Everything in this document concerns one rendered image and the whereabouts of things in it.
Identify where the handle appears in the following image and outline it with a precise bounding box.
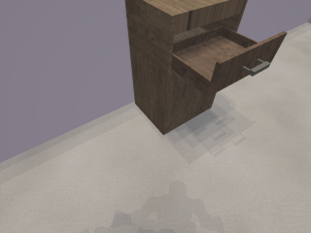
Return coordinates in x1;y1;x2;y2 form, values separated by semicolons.
242;59;271;76

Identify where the drawer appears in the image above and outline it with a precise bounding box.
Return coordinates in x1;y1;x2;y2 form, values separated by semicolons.
171;26;287;96

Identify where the cabinet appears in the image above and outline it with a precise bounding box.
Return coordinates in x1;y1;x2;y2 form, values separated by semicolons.
124;0;248;135

